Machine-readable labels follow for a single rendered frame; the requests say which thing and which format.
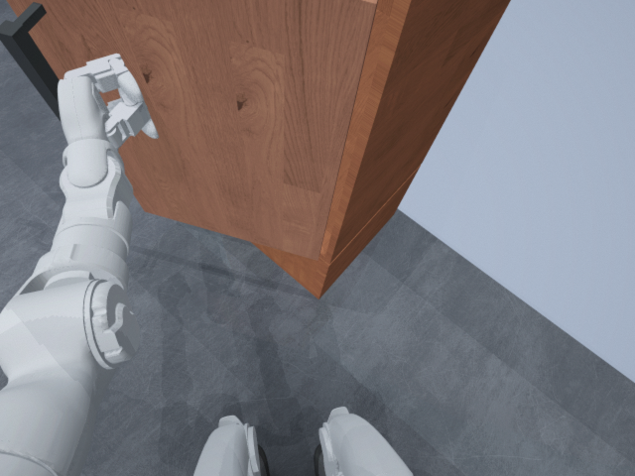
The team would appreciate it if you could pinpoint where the robot left hand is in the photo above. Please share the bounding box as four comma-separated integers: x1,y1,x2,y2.
58,54,159,152

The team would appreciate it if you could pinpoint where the left robot forearm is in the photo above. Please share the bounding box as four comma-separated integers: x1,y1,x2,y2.
0,139,133,378

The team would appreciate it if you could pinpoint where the right robot shin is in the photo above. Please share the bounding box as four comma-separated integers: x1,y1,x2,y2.
323,407,349,476

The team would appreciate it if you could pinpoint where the robot right thigh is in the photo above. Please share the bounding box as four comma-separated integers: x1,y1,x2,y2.
319,414,413,476

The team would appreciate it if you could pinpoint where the handle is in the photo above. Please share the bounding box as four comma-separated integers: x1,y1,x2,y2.
0,2,61,121

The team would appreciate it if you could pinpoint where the cupboard door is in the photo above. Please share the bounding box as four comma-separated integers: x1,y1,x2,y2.
7,0,378,261

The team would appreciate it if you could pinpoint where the robot left upper arm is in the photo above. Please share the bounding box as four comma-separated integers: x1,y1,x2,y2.
0,279,140,476

